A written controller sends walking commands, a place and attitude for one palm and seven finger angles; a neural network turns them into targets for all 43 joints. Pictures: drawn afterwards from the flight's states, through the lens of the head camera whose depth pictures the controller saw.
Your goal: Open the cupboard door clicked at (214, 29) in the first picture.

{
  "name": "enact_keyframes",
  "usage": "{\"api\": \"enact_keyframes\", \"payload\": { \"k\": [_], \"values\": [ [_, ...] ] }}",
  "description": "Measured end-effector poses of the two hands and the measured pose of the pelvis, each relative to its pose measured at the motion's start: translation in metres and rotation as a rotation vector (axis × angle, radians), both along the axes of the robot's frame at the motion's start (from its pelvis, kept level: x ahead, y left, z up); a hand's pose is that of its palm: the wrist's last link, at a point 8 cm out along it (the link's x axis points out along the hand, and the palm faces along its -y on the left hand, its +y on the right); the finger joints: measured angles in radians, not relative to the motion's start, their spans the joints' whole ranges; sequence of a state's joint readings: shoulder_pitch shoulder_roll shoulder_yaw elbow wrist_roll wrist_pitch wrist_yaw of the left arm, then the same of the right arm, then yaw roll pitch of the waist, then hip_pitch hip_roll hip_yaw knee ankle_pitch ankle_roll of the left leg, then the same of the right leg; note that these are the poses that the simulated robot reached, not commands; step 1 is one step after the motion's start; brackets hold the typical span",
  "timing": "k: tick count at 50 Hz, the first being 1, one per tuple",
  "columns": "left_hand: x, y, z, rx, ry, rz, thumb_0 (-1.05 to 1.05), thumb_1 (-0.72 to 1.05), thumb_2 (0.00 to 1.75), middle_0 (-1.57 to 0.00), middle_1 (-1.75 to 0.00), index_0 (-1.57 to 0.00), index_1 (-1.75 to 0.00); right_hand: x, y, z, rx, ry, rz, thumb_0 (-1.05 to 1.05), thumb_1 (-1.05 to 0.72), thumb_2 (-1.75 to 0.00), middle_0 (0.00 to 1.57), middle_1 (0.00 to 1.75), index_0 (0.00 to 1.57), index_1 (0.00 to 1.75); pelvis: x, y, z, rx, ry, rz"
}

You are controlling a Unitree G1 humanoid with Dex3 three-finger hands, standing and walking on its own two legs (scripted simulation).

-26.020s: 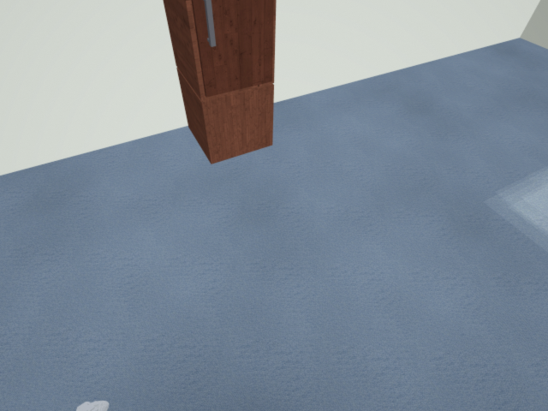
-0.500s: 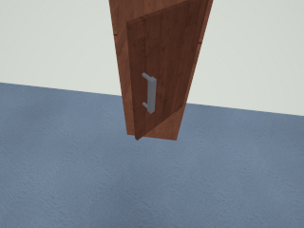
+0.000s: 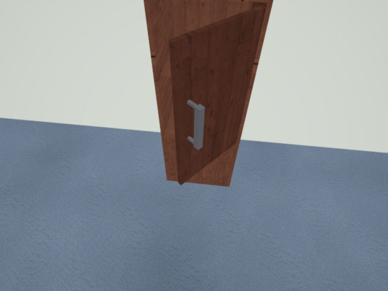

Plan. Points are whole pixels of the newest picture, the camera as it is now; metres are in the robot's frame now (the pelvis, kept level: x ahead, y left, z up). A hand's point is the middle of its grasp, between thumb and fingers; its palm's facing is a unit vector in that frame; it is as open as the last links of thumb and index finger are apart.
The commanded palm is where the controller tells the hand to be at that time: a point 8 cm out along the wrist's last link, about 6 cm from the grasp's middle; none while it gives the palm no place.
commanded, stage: let the arm hang, fingers relaxed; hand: left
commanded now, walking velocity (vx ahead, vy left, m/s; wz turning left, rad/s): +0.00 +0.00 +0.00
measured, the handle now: (194, 125) +0.58 +0.03 -0.02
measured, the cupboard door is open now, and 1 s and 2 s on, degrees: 49 49 49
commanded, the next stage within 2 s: look to check the result in 0.10 s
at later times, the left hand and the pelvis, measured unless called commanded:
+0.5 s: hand out of the picture +0.00 +0.18 -0.18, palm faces +0.04 -0.98 -0.18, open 7.4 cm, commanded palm none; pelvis +0.00 +0.01 +0.00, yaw +0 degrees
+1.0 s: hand out of the picture +0.02 +0.19 -0.18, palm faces +0.01 -0.98 -0.19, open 7.4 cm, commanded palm none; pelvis +0.01 +0.01 +0.00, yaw -3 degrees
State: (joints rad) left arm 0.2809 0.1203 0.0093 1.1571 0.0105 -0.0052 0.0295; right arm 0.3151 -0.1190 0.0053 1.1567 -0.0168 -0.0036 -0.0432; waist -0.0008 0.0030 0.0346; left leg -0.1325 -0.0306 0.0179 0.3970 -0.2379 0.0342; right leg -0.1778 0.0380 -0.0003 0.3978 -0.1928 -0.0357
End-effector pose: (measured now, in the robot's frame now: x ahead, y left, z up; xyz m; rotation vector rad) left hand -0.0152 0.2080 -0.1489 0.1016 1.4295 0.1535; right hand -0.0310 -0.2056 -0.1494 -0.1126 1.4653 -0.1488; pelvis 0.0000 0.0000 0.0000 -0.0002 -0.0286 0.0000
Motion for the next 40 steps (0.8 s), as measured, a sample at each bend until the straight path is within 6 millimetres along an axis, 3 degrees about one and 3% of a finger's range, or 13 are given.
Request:
{"api": "enact_keyframes", "payload": {
  "k": [14,40],
  "values": [
    [-0.003,0.011,-0.001,0.002,0.011,-0.001,0.01,0.91,0.90,-0.20,-0.30,-0.20,-0.30,-0.005,0.008,0.001,-0.007,0.008,-0.003,0.00,-0.91,-0.90,0.20,0.30,0.20,0.30,-0.001,0.010,-0.001,0.001,0.005,0.001],
    [0.025,0.027,0.002,0.025,-0.031,-0.013,0.01,0.91,0.90,-0.20,-0.30,-0.20,-0.30,0.034,0.001,0.003,-0.032,-0.050,0.031,0.00,-0.90,-0.90,0.20,0.30,0.20,0.30,0.009,0.015,0.000,0.001,0.010,0.008]
  ]
}}
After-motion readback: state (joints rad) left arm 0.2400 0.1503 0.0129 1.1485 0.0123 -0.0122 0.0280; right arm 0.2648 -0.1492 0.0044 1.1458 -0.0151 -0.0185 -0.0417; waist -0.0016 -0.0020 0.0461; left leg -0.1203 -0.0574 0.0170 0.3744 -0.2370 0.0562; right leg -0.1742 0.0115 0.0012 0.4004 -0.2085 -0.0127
